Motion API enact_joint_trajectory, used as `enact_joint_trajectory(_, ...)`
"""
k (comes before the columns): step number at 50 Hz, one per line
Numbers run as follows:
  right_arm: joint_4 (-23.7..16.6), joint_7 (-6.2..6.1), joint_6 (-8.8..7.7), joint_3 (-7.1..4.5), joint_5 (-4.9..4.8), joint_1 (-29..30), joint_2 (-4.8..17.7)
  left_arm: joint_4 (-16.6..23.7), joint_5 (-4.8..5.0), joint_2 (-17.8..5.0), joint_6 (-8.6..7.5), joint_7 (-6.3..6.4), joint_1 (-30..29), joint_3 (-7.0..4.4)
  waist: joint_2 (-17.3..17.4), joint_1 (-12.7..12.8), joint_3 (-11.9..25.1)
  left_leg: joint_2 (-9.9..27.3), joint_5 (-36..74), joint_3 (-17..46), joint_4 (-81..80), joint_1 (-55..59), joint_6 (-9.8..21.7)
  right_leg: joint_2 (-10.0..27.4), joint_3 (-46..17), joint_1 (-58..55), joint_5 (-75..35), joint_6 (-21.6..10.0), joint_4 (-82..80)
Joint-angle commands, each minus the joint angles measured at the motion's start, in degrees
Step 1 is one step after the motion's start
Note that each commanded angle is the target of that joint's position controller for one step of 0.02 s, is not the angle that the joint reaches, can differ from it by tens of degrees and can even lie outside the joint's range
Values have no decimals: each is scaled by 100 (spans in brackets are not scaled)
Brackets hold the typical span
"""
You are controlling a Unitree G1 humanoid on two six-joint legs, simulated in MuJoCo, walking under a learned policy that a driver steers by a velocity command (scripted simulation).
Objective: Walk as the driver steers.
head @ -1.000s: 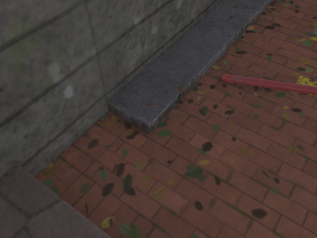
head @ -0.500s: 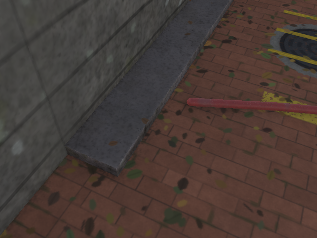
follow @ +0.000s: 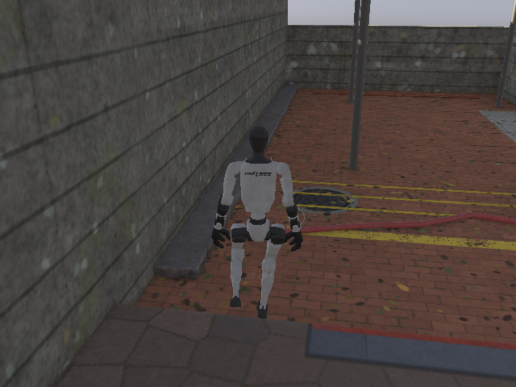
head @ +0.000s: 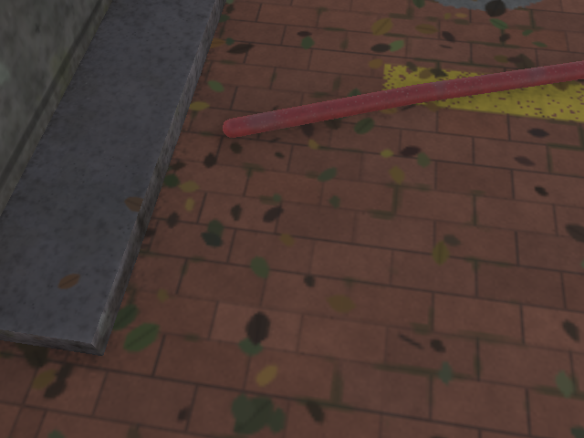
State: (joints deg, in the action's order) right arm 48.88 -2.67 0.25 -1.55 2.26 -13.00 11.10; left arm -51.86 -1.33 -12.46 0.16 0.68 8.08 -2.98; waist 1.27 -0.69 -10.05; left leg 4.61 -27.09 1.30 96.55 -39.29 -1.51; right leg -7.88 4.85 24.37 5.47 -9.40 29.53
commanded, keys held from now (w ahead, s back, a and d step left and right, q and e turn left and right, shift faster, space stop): e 0.36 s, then no key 0.62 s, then w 0.02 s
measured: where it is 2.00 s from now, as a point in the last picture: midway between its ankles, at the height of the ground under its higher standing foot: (315, 418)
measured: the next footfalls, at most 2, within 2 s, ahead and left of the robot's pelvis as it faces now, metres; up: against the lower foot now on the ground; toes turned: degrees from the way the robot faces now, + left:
left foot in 0.34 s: +0.12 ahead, +0.15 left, +0.00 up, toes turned -16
right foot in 0.70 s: +0.05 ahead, -0.05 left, +0.00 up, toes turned -15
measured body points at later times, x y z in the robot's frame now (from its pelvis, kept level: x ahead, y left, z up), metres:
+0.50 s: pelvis +0.05 +0.06 +0.02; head +0.08 +0.09 +0.47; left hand +0.22 +0.31 -0.11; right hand +0.09 -0.23 -0.07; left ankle +0.08 +0.16 -0.72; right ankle +0.03 -0.05 -0.64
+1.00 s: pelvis +0.05 +0.04 +0.02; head +0.05 +0.03 +0.47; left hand +0.24 +0.23 -0.10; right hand +0.00 -0.21 -0.12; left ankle +0.08 +0.16 -0.72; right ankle +0.01 -0.04 -0.72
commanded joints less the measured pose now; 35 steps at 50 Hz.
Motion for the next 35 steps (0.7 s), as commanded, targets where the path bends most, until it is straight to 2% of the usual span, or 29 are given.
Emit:
enact_joint_trajectory(1,-259,14,152,-122,13,-915,545,412,-38,-995,-205,50,233,-161,17,-200,1638,53,1183,13,-2179,769,-146,2014,-1860,-360,-3404,-991,-1136)
enact_joint_trajectory(3,-286,26,142,-90,-49,-805,437,420,5,-959,-161,30,333,-178,-287,-126,1963,0,1388,40,-2958,821,-95,1783,-1850,-790,-3349,-720,-920)
enact_joint_trajectory(4,-377,39,139,-99,-63,-662,453,453,43,-975,-120,2,408,-203,-422,-63,2076,-36,1492,116,-3285,835,-63,1731,-1958,-941,-2831,-576,-919)
enact_joint_trajectory(6,-562,58,187,-121,-56,-99,497,537,57,-953,-14,-27,486,-250,-551,152,1914,-126,1559,189,-3907,750,-35,1629,-2283,-1001,-912,-281,-1144)
enact_joint_trajectory(8,-753,87,244,-154,-60,416,534,609,62,-983,91,-68,589,-299,-661,340,1563,-272,1455,230,-4458,671,-32,1558,-2732,-889,1077,-104,-1458)
enact_joint_trajectory(9,-818,98,254,-164,-77,546,549,636,55,-1014,135,-86,625,-319,-756,387,1387,-352,1272,234,-4692,699,-25,1559,-2943,-809,1652,-69,-1572)
enact_joint_trajectory(12,-879,95,147,-164,-149,531,504,730,-31,-1020,180,-136,677,-342,-860,375,1158,-622,678,169,-5308,1246,91,1496,-3234,-589,1967,-121,-1603)
enact_joint_trajectory(13,-871,90,95,-202,-161,486,589,777,-62,-1027,179,-161,643,-360,-853,362,1042,-677,557,171,-5490,1439,152,1478,-3332,-544,1820,-147,-1549)
enact_joint_trajectory(15,-829,62,-12,-216,-204,71,571,827,-28,-1034,169,-166,579,-366,-887,121,1076,-764,523,211,-6502,2244,330,1327,-3478,-340,1649,-29,-1438)
enact_joint_trajectory(16,-753,23,-74,-246,-197,-297,633,867,34,-980,153,-153,509,-354,-825,-95,1110,-656,838,206,-7367,2940,399,1089,-3368,-45,1868,200,-1316)
enact_joint_trajectory(17,-765,-25,-116,-347,-148,-463,1023,911,110,-731,118,-122,670,-308,-313,-69,1256,146,513,809,-7914,3697,530,718,-2941,479,2502,530,-712)
enact_joint_trajectory(18,-941,-30,-105,-464,-44,-368,1631,1135,267,-453,78,-99,654,-272,1023,-36,1424,1788,154,2593,-8420,4052,1084,-248,-1525,1389,2725,852,1098)
enact_joint_trajectory(19,-978,-9,-61,-434,5,58,1465,1103,-66,-978,35,-119,421,-396,652,8,964,1992,1244,2674,-8393,3097,1543,-114,-1137,1593,2608,902,2276)
enact_joint_trajectory(20,-1023,18,-64,-325,-50,224,1076,1095,-136,-1052,44,-175,432,-440,283,180,982,1598,2098,2071,-8144,2748,1554,49,-1324,1155,2252,918,2902)
enact_joint_trajectory(21,-1030,78,-71,-279,-74,462,907,1015,-118,-932,87,-226,668,-413,302,385,1001,1180,2697,1448,-7966,2579,1387,17,-1294,986,1925,930,3363)
enact_joint_trajectory(22,-1073,107,-81,-273,-71,566,897,966,-123,-867,147,-260,868,-392,551,442,1073,909,3050,1058,-7853,2690,1279,-21,-1195,1015,1755,965,3751)
enact_joint_trajectory(23,-1068,128,-83,-268,-64,530,868,920,-114,-826,184,-299,975,-369,702,403,1069,761,3457,802,-7775,2748,1270,-32,-1092,1073,1709,1015,3931)
enact_joint_trajectory(24,-1023,153,-86,-273,-70,360,873,940,-85,-787,205,-317,932,-338,711,318,1113,690,3727,683,-7707,2846,1282,-11,-1038,1055,1677,1061,3874)
enact_joint_trajectory(28,-796,171,-103,-294,-97,-149,993,1075,-11,-592,275,-324,479,-191,838,52,1203,700,3990,555,-7481,3239,1287,166,-976,657,1657,1202,2493)
enact_joint_trajectory(30,-744,198,-93,-312,-92,-192,1102,1107,28,-504,287,-311,300,-103,1041,-29,1254,692,3705,498,-7450,3027,1252,269,-681,-84,1833,1151,1534)
enact_joint_trajectory(32,-649,235,-52,-347,-82,-377,1222,1129,79,-549,275,-261,160,-69,1147,-144,1233,754,3588,672,-7393,2970,1276,282,-414,-576,1973,1031,811)
enact_joint_trajectory(33,-622,246,-30,-343,-107,-364,1220,1084,88,-536,248,-228,241,-52,1072,-55,1197,744,3646,708,-7280,2920,1218,312,-354,-886,1618,943,203)
enact_joint_trajectory(34,-586,251,-23,-328,-157,-328,1189,1009,62,-489,187,-186,400,-17,890,131,1159,706,3688,662,-7119,2691,1026,415,-402,-1482,696,847,-849)
enact_joint_trajectory(35,-546,271,-53,-311,-144,-466,1090,948,-4,-594,108,-133,490,-7,686,115,1280,658,3369,627,-7019,2345,729,745,-827,-2234,50,779,-1286)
